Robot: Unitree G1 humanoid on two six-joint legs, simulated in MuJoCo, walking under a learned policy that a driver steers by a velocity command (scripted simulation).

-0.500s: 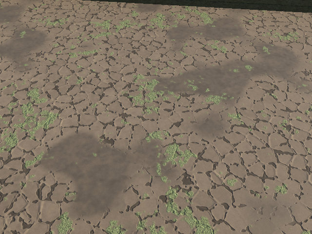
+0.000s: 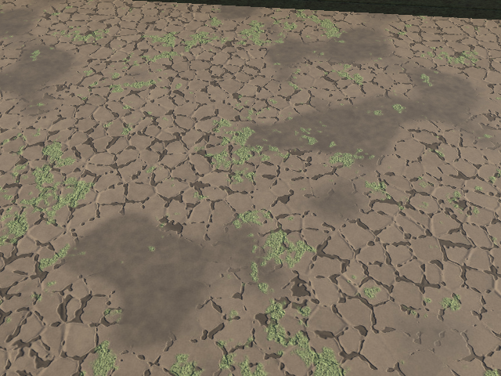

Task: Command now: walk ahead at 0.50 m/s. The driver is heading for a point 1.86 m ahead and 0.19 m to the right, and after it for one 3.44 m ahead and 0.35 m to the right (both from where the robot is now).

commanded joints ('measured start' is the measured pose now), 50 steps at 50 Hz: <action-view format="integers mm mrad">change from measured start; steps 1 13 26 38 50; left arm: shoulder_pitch -64 -54 -64 -53 -45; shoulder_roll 68 62 67 63 59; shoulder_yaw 22 15 21 15 13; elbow -81 -86 -80 -85 -82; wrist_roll -4 0 -4 0 3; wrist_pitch -9 -10 -11 -14 -19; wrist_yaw -1 2 -2 3 2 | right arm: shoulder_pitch -61 -49 -58 -38 -26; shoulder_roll -79 -70 -80 -69 -73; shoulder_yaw -22 -19 -23 -18 -19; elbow -88 -84 -87 -81 -74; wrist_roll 6 0 6 -2 -3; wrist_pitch -22 -20 -22 -17 -14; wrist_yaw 3 0 2 -2 -4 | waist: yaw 6 1 5 -2 -4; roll -19 25 -21 15 -6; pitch -70 -30 -68 -33 -53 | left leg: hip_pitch -82 -97 -80 -93 -82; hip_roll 44 47 46 51 54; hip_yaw -43 -40 -40 -38 -39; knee -107 -108 -106 -108 -109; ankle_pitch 348 386 347 391 377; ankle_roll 0 0 1 1 2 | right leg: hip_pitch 111 78 105 77 88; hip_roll -19 -20 -17 -19 -20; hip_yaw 23 25 24 24 28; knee -54 -57 -54 -57 -64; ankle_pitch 284 308 282 314 315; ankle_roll -44 -41 -44 -40 -42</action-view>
